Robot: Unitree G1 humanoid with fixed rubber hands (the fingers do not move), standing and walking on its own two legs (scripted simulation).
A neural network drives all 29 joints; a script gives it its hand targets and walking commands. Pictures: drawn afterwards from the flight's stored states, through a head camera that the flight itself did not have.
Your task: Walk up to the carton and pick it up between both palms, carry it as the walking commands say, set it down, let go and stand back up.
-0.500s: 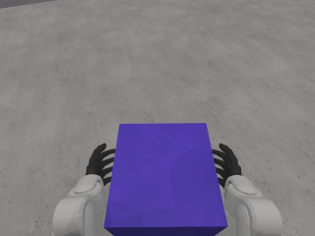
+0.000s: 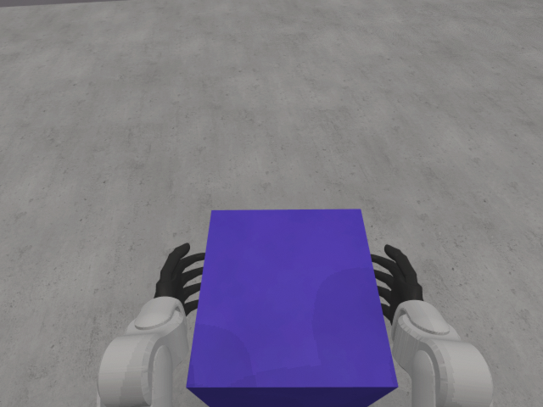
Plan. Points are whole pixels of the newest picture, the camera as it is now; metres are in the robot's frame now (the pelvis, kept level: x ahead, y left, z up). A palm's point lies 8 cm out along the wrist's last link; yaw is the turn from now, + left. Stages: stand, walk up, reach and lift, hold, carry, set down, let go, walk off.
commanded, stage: carry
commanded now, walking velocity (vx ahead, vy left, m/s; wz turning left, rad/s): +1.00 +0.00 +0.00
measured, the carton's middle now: (286, 320) +0.24 +0.01 +0.00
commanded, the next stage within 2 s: none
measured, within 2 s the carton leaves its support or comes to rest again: neither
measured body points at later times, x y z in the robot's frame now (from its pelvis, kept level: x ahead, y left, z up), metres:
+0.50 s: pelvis +0.45 +0.01 -0.01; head +0.50 +0.02 +0.44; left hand +0.72 +0.15 +0.06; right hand +0.72 -0.14 +0.06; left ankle +0.26 +0.12 -0.66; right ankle +0.54 -0.07 -0.74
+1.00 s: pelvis +0.71 +0.04 +0.01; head +0.73 +0.06 +0.46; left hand +0.98 +0.18 +0.09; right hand +0.97 -0.12 +0.10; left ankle +0.70 +0.13 -0.71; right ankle +0.55 -0.08 -0.70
